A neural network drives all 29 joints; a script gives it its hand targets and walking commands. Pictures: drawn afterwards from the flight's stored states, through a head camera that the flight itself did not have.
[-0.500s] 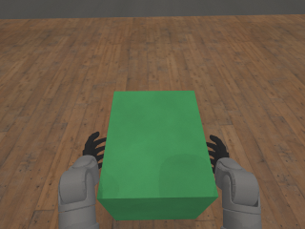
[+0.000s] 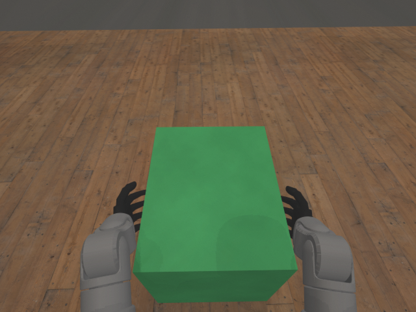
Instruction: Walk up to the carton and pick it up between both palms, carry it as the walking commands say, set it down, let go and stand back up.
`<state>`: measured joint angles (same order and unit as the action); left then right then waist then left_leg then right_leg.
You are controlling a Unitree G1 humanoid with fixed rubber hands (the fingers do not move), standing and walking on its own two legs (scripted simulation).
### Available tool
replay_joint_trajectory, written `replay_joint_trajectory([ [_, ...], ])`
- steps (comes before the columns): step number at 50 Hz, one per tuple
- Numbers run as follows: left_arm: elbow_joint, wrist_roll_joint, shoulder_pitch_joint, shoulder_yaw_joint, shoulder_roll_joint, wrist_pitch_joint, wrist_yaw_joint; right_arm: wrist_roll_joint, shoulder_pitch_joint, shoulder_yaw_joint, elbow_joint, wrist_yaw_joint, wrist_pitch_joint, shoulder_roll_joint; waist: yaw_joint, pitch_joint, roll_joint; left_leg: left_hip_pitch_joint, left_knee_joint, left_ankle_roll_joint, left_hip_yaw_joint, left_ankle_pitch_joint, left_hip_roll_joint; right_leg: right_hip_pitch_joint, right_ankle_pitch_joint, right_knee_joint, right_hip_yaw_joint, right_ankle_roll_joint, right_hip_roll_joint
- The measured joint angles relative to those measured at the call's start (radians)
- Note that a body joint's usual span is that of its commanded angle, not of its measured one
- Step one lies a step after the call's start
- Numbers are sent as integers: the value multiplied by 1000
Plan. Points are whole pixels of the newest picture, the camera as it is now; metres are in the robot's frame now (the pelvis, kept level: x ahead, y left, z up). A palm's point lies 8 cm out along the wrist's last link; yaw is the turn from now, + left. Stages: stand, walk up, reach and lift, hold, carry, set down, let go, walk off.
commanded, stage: carry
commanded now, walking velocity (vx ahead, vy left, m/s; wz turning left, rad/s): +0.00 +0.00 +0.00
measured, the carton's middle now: (211, 214) +0.32 +0.00 +0.01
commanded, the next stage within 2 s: none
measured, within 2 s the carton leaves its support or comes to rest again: neither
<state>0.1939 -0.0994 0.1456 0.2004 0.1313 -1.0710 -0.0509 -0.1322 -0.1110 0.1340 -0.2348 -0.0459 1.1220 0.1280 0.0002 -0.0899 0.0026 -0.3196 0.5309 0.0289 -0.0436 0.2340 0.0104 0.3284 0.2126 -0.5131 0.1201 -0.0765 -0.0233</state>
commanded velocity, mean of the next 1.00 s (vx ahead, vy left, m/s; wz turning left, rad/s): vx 0.00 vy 0.00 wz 0.00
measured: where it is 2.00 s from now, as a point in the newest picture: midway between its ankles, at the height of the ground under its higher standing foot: outside the picture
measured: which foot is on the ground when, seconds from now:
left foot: down 0.00-1.00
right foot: down 0.00-1.00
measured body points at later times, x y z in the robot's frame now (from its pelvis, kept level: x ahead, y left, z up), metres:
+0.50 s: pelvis +0.00 +0.00 +0.00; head -0.01 +0.00 +0.45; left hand +0.28 +0.17 +0.06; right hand +0.27 -0.16 +0.06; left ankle +0.03 +0.10 -0.73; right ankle +0.04 -0.07 -0.73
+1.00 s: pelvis +0.00 +0.00 +0.00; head -0.01 -0.01 +0.45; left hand +0.28 +0.17 +0.06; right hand +0.27 -0.16 +0.05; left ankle +0.03 +0.10 -0.73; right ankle +0.04 -0.07 -0.73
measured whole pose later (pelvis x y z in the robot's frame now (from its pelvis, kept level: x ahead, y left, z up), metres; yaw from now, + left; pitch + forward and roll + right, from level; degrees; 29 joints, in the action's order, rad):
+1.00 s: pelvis +0.00 +0.00 +0.00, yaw +0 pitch +2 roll +0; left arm 0.17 -0.11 0.14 0.20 0.13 -1.02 -0.05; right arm -0.13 -0.11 0.14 -0.20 -0.04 1.06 0.13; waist 0.01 -0.08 0.00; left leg -0.32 0.52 0.02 -0.04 0.23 0.01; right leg 0.33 0.21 -0.51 0.12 -0.08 -0.03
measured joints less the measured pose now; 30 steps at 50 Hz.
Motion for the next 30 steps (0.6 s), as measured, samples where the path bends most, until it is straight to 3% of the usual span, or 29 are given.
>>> replay_joint_trajectory([
  [11, -47, -12, 14, 9, 1, 25, 4, -8, -14, 9, 52, 5, -31, 1, 3, 12, -3, 3, -14, 4, -7, -9, 5, 4, -5, 2, -7, 4, 5],
  [23, -2, -1, 2, -4, 0, 27, 1, 1, -2, 4, 3, 4, -31, 0, 7, 16, 2, -1, -15, 3, -6, -7, 4, 7, -4, 5, -7, 3, 3],
  [30, -63, -15, 1, -1, 0, 56, 7, -11, -2, 9, 62, 9, -57, 0, 4, -5, 4, 5, -8, 1, -5, 1, 1, 0, 3, 1, -6, 2, 1],
])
